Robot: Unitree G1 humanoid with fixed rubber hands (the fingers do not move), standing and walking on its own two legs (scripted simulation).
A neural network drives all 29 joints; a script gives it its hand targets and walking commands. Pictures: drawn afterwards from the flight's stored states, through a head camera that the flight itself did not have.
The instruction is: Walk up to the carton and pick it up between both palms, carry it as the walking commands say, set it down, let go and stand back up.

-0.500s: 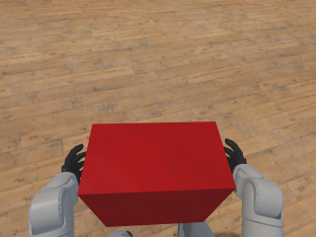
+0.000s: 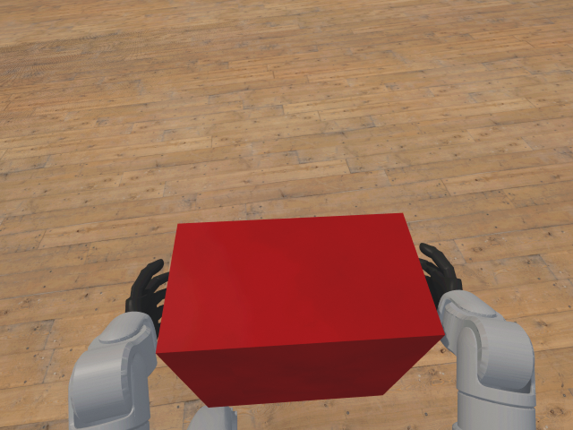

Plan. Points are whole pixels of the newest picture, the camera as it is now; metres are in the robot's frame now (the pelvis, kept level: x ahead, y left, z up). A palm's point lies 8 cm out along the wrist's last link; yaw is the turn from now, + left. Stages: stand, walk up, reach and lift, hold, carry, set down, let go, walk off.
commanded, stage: carry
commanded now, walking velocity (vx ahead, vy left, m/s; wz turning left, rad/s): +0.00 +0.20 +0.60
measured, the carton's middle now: (294, 321) +0.27 -0.02 +0.00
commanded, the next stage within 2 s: none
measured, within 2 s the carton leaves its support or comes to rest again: neither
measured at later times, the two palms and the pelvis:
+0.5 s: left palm out of the picture +0.14 +0.39 +0.08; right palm (246, 300) +0.28 +0.04 +0.05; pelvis -0.01 +0.13 -0.02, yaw +18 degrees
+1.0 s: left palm out of the picture +0.00 +0.53 +0.01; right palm (102, 364) +0.22 +0.22 +0.04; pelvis -0.11 +0.23 -0.02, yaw +35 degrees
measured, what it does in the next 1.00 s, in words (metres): steps to the left, turning left: left foot, then right foot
